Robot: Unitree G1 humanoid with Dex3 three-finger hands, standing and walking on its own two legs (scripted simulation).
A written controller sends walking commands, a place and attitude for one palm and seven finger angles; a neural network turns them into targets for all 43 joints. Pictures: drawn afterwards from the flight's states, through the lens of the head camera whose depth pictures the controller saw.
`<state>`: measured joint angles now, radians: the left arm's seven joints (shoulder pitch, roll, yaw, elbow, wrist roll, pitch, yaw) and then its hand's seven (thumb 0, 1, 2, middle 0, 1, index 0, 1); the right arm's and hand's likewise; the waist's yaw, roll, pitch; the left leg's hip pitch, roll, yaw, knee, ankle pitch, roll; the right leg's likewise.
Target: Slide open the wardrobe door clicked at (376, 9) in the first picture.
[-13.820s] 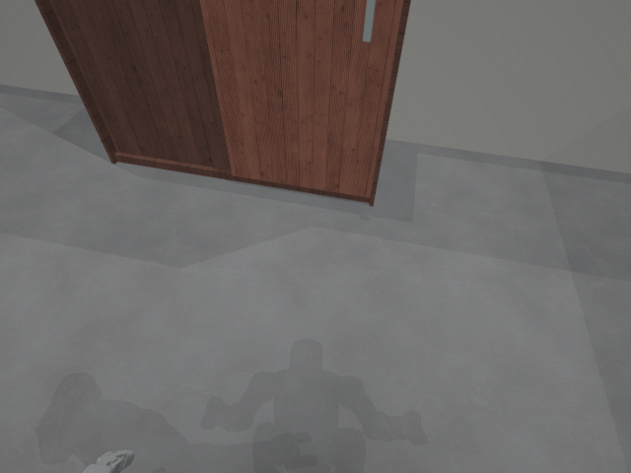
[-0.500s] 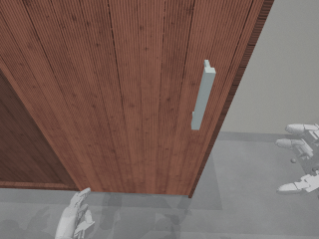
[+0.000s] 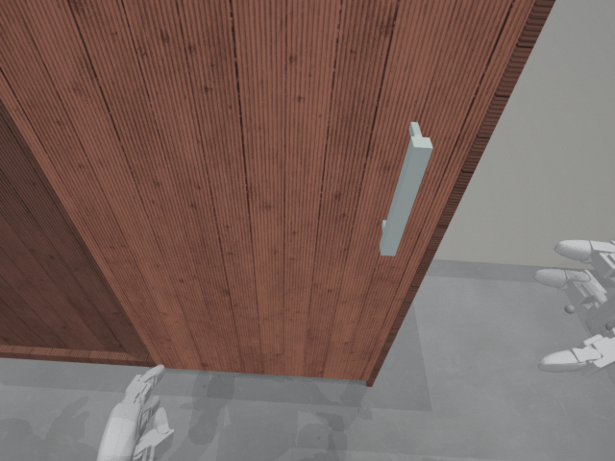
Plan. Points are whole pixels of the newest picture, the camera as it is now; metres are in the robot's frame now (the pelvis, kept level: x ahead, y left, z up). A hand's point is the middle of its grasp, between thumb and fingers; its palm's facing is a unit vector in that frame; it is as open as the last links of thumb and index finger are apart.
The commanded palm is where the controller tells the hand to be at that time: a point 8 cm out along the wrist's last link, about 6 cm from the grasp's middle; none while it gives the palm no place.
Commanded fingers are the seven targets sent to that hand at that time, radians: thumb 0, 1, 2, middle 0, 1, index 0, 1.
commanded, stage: raise the hand with hooked fingers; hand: right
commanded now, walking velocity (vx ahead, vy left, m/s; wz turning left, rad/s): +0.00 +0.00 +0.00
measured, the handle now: (400, 193) +0.48 -0.12 +0.11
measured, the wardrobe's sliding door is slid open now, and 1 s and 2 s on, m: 0.00 0.00 0.00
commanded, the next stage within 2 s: move the hooked fingers beside the handle in 0.04 s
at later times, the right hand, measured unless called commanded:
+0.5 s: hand (525, 282) +0.31 -0.24 +0.13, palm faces +0.05 +1.00 -0.04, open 14.0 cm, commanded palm +0.28 -0.29 +0.13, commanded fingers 0.00 0.50 -0.30 0.30 1.20 0.30 1.20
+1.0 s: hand (491, 257) +0.35 -0.21 +0.12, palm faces +0.05 +1.00 -0.02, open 14.0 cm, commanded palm +0.33 -0.27 +0.12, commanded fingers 0.00 0.50 -0.30 0.30 1.20 0.30 1.20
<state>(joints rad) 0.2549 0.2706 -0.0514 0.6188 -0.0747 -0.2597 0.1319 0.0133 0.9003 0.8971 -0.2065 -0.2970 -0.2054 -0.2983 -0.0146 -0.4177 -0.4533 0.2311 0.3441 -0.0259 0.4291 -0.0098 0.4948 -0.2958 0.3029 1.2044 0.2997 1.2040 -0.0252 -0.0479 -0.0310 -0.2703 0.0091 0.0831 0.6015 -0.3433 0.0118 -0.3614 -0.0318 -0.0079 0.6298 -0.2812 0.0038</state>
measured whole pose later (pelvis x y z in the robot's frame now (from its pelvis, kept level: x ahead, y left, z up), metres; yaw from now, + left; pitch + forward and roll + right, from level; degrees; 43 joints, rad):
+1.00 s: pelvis +0.00 +0.01 +0.00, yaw +0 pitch +2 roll +0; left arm 0.25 0.26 -0.04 0.64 -0.07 -0.18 0.12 0.01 0.90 0.90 -0.21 -0.30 -0.21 -0.30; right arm -0.24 -0.34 -0.31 0.39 0.26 -0.05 0.27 -0.01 0.50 -0.30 0.30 1.20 0.30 1.20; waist 0.01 -0.04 -0.04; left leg -0.31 0.01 0.07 0.62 -0.36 0.02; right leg -0.38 -0.03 -0.01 0.63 -0.28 0.01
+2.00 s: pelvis +0.01 +0.00 -0.01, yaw +2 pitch +6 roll +1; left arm 0.33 0.26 -0.02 0.65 -0.06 -0.03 0.06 0.01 0.90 0.90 -0.21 -0.30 -0.20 -0.30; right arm -0.52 -0.31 -0.27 0.71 0.19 -0.16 0.15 -0.01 0.49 -0.30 0.30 1.20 0.30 1.20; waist 0.06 -0.03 -0.06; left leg -0.40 0.00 0.05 0.66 -0.36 0.01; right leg -0.48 -0.04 -0.04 0.68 -0.31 0.00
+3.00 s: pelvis +0.01 +0.00 -0.01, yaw +2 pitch +6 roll +1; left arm 0.31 0.25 -0.01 0.64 -0.06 -0.03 0.04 0.01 0.90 0.90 -0.21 -0.30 -0.20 -0.30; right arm -0.48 -0.23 -0.20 0.61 0.17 -0.15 0.06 -0.01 0.50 -0.30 0.30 1.20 0.30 1.20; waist 0.05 -0.03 -0.06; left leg -0.40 0.00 0.05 0.67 -0.37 0.01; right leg -0.47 -0.04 -0.03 0.68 -0.31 0.00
